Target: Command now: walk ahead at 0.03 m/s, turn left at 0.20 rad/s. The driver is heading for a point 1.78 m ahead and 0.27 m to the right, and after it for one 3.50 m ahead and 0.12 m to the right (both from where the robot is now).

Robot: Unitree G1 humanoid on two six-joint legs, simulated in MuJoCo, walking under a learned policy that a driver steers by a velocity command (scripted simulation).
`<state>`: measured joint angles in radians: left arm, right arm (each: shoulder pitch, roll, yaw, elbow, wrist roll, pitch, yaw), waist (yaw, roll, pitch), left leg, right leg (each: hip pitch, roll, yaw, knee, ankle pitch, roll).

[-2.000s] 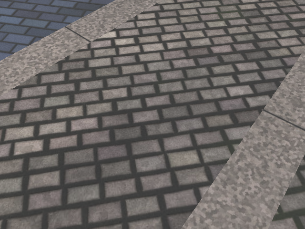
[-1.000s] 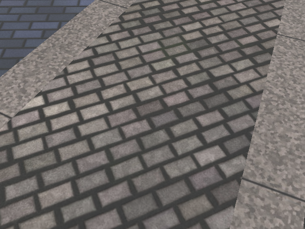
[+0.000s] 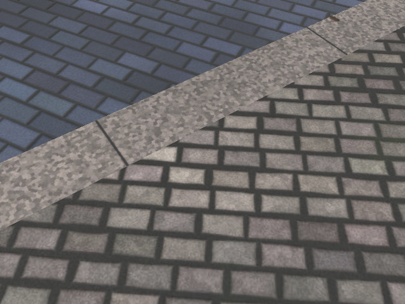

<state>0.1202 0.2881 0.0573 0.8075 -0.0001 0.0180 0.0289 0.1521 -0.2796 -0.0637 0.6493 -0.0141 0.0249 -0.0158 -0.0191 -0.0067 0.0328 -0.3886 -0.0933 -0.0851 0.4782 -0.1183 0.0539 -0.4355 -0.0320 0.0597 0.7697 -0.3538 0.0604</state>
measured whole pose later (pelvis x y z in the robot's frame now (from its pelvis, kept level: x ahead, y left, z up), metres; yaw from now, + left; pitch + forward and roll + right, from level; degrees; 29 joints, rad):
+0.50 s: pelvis +0.04 -0.04 +0.00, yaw +1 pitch -1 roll +0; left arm 0.18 0.24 0.02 0.89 0.01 -0.02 0.01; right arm 0.19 -0.24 -0.05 0.80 -0.01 0.02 -0.02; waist 0.00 0.00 0.03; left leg -0.29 -0.04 -0.09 0.52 -0.21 -0.01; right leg -0.18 0.01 0.00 0.52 -0.32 -0.01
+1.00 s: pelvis +0.17 +0.01 +0.01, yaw +1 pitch +1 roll +0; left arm 0.17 0.30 0.06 0.89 -0.02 -0.08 -0.02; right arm 0.40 -0.22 -0.04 0.93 0.00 -0.08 0.01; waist -0.04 -0.04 0.01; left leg -0.02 -0.05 0.02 0.25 -0.24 0.05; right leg -0.57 -0.09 0.01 0.98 -0.20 -0.03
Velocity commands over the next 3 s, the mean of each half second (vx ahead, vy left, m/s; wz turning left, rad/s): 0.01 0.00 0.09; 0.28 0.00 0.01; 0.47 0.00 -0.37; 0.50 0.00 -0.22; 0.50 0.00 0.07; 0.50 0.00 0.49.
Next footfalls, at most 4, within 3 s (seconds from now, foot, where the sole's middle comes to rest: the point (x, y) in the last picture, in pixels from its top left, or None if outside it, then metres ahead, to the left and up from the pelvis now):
0.06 right None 0.06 -0.15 -0.77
1.26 right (247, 288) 0.51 -0.13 -0.77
1.76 left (203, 203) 0.83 0.00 -0.77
2.28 right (282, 159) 1.03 -0.32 -0.77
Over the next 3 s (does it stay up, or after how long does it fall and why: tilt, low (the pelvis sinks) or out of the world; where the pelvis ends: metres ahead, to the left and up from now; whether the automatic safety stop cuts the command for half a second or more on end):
stays up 1.29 -0.22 0.00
